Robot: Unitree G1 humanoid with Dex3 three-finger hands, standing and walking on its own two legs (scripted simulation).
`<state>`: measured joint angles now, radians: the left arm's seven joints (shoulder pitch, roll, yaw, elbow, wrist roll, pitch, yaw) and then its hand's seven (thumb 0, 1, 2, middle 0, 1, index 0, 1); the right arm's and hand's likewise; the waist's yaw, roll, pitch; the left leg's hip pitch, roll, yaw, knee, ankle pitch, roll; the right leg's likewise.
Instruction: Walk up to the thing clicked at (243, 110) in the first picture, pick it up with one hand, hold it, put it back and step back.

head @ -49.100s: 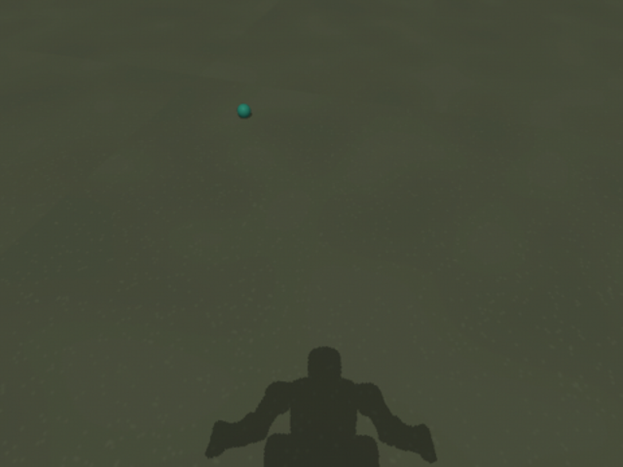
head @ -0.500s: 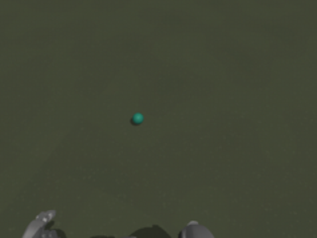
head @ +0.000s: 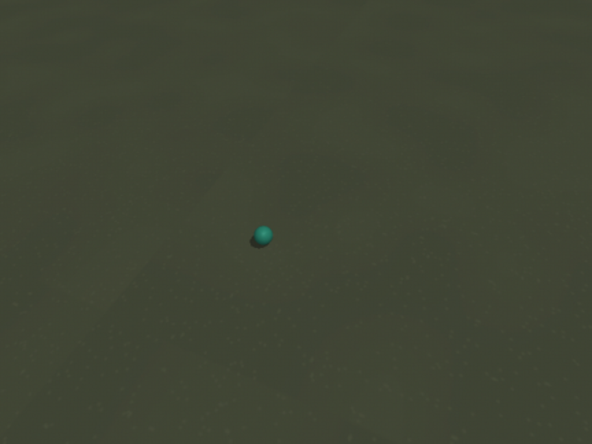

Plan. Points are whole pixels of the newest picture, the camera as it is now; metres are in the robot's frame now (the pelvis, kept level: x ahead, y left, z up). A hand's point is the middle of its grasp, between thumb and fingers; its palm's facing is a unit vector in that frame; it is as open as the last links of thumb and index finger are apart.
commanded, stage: step back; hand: left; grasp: from above
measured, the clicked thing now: (263, 235) +1.05 +0.24 -0.72
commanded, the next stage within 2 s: stand in 0.92 s
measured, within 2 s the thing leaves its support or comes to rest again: neither
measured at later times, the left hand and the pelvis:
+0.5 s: hand out of the picture +0.08 +0.27 -0.13, palm faces +0.04 -0.92 -0.38, open 7.4 cm; pelvis +0.02 +0.01 +0.01, yaw +2 degrees
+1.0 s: hand out of the picture +0.12 +0.29 -0.14, palm faces +0.02 -0.94 -0.35, open 7.4 cm; pelvis +0.04 +0.03 +0.01, yaw +1 degrees
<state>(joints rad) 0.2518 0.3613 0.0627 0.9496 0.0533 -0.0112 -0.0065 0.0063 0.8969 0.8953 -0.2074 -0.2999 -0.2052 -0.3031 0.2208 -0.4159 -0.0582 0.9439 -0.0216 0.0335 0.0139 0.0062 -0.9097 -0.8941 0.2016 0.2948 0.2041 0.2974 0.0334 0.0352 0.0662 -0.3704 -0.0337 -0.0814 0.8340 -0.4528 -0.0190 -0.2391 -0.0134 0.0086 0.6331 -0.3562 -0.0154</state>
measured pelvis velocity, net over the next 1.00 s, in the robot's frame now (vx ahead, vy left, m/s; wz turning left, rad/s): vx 0.04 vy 0.03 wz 0.02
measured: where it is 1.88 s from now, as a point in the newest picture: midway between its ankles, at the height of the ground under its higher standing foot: outside the picture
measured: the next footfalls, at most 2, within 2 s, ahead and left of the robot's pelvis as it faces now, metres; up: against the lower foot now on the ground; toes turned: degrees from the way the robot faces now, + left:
left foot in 0.06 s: +0.05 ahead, +0.14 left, +0.00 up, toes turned -1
left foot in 0.56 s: +0.11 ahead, +0.15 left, +0.00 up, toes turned +3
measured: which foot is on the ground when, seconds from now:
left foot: up 0.00-0.04, down 0.06-0.32, up 0.34-0.54, down 0.56-1.00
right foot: down 0.00-1.00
